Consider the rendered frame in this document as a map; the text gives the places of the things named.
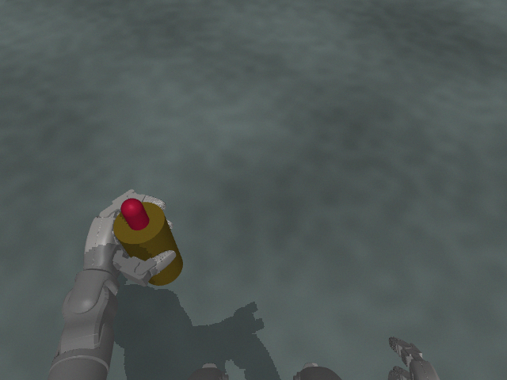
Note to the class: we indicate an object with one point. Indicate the bottle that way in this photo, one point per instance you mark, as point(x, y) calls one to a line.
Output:
point(143, 231)

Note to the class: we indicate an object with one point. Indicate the left robot arm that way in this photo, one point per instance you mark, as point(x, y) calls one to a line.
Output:
point(85, 347)

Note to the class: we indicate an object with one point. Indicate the left robot hand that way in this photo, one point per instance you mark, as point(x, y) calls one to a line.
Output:
point(104, 251)

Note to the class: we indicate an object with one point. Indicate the right robot hand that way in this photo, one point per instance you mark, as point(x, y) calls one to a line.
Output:
point(412, 357)

